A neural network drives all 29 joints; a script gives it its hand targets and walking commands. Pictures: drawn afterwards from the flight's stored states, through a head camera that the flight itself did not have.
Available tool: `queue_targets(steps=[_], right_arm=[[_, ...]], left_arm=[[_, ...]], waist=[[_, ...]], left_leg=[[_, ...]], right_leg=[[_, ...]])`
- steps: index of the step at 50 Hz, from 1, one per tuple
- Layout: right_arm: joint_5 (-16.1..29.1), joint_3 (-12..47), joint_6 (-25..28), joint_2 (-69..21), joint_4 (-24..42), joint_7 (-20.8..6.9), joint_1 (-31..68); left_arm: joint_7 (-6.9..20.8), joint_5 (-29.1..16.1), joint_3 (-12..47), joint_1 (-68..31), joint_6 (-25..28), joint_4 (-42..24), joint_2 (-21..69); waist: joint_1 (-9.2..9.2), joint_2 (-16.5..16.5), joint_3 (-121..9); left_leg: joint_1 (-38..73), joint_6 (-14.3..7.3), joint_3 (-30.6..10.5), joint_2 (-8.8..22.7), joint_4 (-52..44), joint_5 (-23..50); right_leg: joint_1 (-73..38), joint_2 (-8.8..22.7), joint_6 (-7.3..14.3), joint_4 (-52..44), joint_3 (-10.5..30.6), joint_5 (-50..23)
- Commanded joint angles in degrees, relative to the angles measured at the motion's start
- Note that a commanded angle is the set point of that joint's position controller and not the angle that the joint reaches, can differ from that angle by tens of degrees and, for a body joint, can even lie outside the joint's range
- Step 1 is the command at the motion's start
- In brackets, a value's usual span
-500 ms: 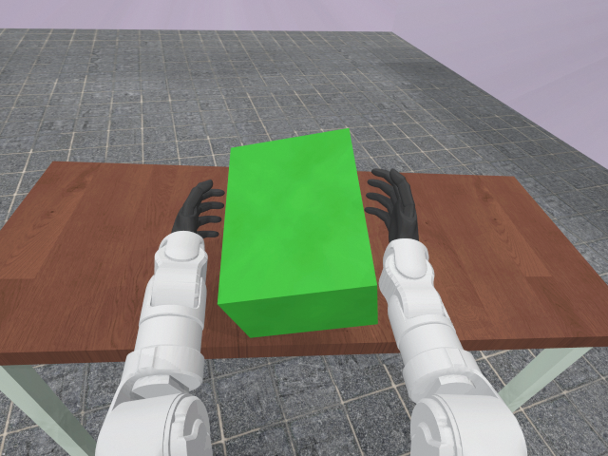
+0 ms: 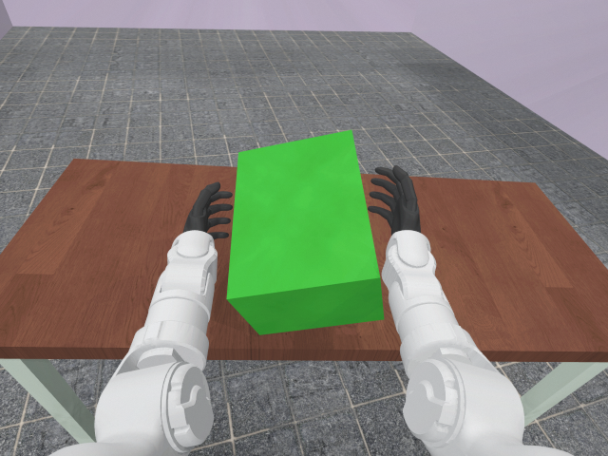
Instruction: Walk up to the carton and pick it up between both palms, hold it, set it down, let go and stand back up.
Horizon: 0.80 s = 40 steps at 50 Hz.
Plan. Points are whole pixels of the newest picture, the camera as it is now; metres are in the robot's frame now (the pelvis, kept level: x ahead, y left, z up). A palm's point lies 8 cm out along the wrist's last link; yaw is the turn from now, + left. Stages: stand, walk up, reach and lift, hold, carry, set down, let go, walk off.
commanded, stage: set down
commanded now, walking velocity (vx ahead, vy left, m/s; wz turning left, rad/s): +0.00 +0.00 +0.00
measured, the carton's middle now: (306, 230) +0.45 +0.02 +0.06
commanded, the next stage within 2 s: none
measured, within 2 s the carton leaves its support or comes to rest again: rests again in 1.00 s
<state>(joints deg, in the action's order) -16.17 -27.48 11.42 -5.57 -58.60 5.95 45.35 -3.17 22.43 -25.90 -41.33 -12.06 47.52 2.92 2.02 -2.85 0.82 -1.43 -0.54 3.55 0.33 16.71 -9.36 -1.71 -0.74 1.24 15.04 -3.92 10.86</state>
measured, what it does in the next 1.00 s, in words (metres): stands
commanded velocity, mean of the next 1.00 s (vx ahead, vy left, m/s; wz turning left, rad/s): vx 0.00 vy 0.00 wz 0.00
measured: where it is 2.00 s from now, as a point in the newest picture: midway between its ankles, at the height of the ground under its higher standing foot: outside the picture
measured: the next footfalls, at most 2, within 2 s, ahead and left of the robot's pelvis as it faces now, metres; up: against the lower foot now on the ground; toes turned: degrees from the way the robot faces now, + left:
none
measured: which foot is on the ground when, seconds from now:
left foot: down 0.00-1.00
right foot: down 0.00-1.00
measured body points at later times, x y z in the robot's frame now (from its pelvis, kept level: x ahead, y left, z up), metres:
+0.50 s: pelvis +0.01 +0.00 +0.00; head +0.01 +0.02 +0.45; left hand +0.42 +0.17 +0.09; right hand +0.42 -0.12 +0.11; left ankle +0.01 +0.11 -0.75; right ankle -0.02 -0.10 -0.75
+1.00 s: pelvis +0.02 +0.00 +0.00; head +0.06 +0.01 +0.45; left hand +0.44 +0.17 +0.07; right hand +0.45 -0.13 +0.08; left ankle +0.01 +0.11 -0.75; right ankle -0.02 -0.10 -0.75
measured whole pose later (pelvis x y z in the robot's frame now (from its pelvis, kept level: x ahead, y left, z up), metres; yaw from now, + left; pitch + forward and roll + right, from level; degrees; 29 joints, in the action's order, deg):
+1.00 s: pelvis +0.02 +0.00 +0.00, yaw -2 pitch +8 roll -1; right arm -27.8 -40.1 9.9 -6.6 -56.2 2.7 46.6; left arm -3.7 23.8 -33.2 -48.2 -4.1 53.8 4.8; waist 3.9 -1.0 -4.1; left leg -17.3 -1.0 5.3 1.4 20.9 -11.4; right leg 14.0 -1.5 0.9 17.3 -2.3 11.1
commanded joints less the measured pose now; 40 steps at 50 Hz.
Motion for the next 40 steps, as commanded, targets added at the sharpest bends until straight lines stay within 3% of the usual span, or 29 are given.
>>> queue_targets(steps=[1, 2, 6, 8, 13, 16, 20, 26, 30, 34, 36, 38, 39, 40], right_arm=[[-3.56, 11.88, 1.31, -26.89, 1.84, -8.51, 33.67], [-3.92, 11.86, 1.10, -27.31, 1.90, -8.60, 32.20], [-4.94, 11.56, 1.80, -27.01, 5.43, -8.84, 35.34], [-4.91, 10.98, 2.03, -27.29, 4.45, -9.17, 35.76], [-6.76, 9.29, 2.01, -27.34, 3.53, -10.56, 37.52], [-8.18, 8.46, 1.36, -28.12, 3.85, -10.54, 36.70], [-9.42, 6.66, 1.12, -28.42, 3.03, -10.82, 35.01], [-10.77, 6.07, 0.24, -28.24, 4.95, -10.97, 35.45], [-10.80, 7.43, 0.92, -28.16, 6.18, -11.11, 35.31], [-11.18, 5.77, 0.93, -27.60, 6.25, -11.48, 36.38], [-11.82, 5.18, 0.74, -28.04, 6.16, -11.63, 36.48], [-11.64, 5.34, 1.13, -27.81, 4.98, -11.59, 35.48], [-11.63, 5.63, 1.43, -28.28, 4.46, -11.65, 35.06], [-11.57, 4.79, 1.72, -27.72, 3.89, -11.78, 35.93]], left_arm=[[8.80, -2.49, 15.82, -45.33, 8.50, -10.12, 28.65], [8.78, -2.51, 15.93, -44.73, 8.65, -10.63, 28.22], [8.92, -2.73, 13.96, -44.71, 8.73, -8.74, 27.77], [8.68, -2.10, 13.64, -45.99, 9.07, -8.27, 27.17], [7.63, -2.27, 13.08, -48.85, 10.39, -8.03, 26.43], [7.79, -1.95, 11.06, -48.77, 10.82, -5.71, 25.44], [7.99, -0.70, 9.57, -48.93, 11.06, -5.43, 25.15], [8.61, -0.06, 6.65, -46.33, 10.38, -2.85, 23.59], [8.36, -0.23, 8.03, -45.06, 10.70, -3.49, 23.90], [8.09, 0.35, 7.28, -44.60, 10.29, -1.95, 24.61], [7.96, -0.43, 7.78, -45.14, 10.23, -2.17, 24.95], [7.68, -0.19, 8.02, -44.21, 10.27, -2.22, 24.95], [7.53, -0.54, 8.19, -44.46, 10.67, -3.04, 25.23], [7.24, -0.49, 8.91, -45.20, 10.86, -2.48, 25.78]], waist=[[-1.06, 4.35, -24.11], [-1.59, 4.70, -23.86], [0.03, 3.39, -27.13], [-0.08, 5.11, -27.71], [0.62, 4.13, -30.95], [0.96, 2.67, -31.89], [0.44, 4.11, -31.23], [1.84, 2.52, -31.38], [1.27, 2.36, -34.63], [1.90, 3.52, -34.73], [1.19, 3.14, -35.23], [1.55, 4.76, -35.00], [1.46, 4.04, -36.93], [1.49, 5.24, -37.71]], left_leg=[[8.30, 3.12, 3.80, 1.24, 0.39, 20.31], [8.38, 2.99, 3.93, 1.07, 1.02, 21.92], [5.18, 2.69, 4.47, 0.89, 0.82, 20.80], [4.76, 2.75, 4.56, 0.77, 0.57, 20.28], [5.91, 2.77, 4.80, 1.47, 1.51, 20.29], [1.39, 1.62, 5.20, 1.30, 0.92, 18.11], [1.44, 1.93, 5.22, 1.29, 0.60, 20.24], [0.52, 0.93, 5.43, 0.84, 1.14, 19.90], [1.42, 1.23, 5.01, 1.19, 2.90, 26.09], [4.13, 1.48, 4.89, 1.72, 4.08, 27.52], [5.25, 1.56, 4.23, 1.80, 4.56, 29.21], [5.96, 2.06, 4.22, 1.93, 6.18, 33.45], [6.68, 2.16, 4.11, 2.06, 6.76, 34.98], [8.34, 2.36, 3.86, 2.61, 7.47, 36.72]], right_leg=[[-5.07, 0.37, -3.06, 0.72, -2.67, -18.78], [-5.14, 0.25, -3.30, 1.17, -2.66, -20.60], [-7.12, 0.33, -3.72, 2.40, -2.50, -22.21], [-7.05, 0.87, -3.58, 2.25, -2.37, -21.98], [-4.01, 0.28, -3.16, 2.09, -2.45, -18.90], [-6.28, 1.26, -3.87, 3.46, -1.51, -21.81], [-6.22, 1.46, -4.43, 3.97, -1.28, -24.72], [-5.88, 1.55, -4.92, 4.33, -1.04, -25.47], [-5.52, 1.08, -5.07, 5.77, -1.32, -30.76], [-1.26, 0.74, -4.54, 4.42, -1.88, -27.25], [0.36, 0.53, -4.74, 4.51, -2.08, -27.45], [1.99, 0.59, -4.31, 5.07, -1.78, -29.43], [2.64, 0.38, -4.28, 5.42, -2.27, -29.69], [5.62, 0.27, -3.76, 5.07, -2.56, -27.35]])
